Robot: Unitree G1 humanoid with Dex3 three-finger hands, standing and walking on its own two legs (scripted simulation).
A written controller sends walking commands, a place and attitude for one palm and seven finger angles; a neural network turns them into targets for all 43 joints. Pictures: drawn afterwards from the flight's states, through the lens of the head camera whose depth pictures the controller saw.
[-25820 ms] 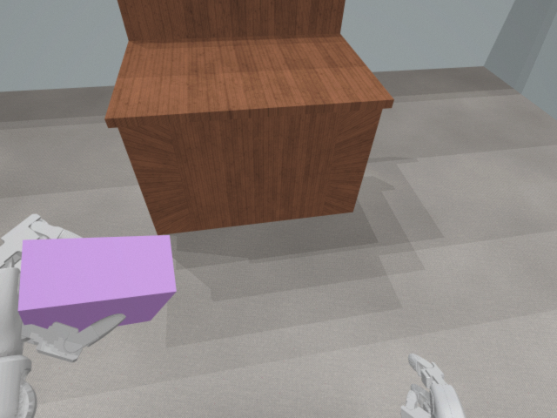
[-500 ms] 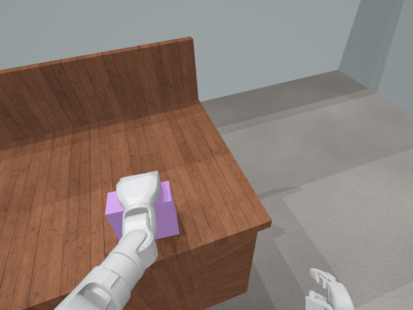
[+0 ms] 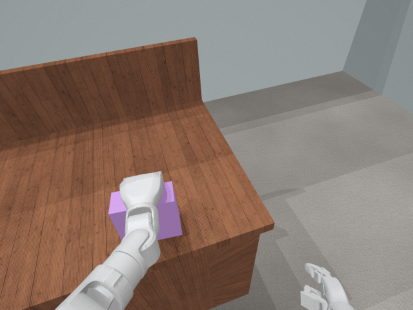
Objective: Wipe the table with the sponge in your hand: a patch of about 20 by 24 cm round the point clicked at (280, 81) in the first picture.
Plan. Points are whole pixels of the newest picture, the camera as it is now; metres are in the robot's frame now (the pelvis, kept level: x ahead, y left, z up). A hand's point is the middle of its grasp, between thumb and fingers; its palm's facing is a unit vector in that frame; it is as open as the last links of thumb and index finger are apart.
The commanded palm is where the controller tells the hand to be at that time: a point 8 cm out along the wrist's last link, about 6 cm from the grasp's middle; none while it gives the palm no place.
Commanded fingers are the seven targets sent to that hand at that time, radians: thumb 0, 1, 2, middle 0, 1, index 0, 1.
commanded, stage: wipe forward along the third lane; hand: left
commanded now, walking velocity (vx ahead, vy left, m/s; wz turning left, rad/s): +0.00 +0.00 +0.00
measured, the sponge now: (150, 220) +0.32 +0.19 -0.04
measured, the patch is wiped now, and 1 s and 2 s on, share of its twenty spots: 0.95 1.00 1.00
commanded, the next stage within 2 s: wipe back along the third lane in 1.70 s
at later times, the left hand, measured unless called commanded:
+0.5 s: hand (150, 197) +0.35 +0.19 +0.01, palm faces -0.10 +0.00 -1.00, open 10.3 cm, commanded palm +0.34 +0.17 +0.04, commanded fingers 0.00 0.10 1.30 -1.20 -1.60 -1.20 -1.60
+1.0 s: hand (152, 182) +0.39 +0.19 +0.01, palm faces -0.10 +0.03 -0.99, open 10.3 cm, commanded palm +0.40 +0.20 +0.05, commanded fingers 0.00 0.10 1.30 -1.20 -1.60 -1.20 -1.60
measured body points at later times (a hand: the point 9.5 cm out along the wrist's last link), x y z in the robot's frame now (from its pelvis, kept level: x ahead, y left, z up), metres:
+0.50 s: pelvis -0.02 +0.00 -0.01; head -0.02 -0.03 +0.44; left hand +0.35 +0.18 +0.06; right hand +0.16 -0.23 -0.13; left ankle +0.01 +0.16 -0.73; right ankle +0.01 -0.12 -0.73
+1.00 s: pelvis -0.06 -0.02 -0.02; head -0.01 -0.04 +0.43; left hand +0.39 +0.19 +0.07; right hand +0.01 -0.29 -0.16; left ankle +0.01 +0.15 -0.73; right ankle +0.01 -0.12 -0.73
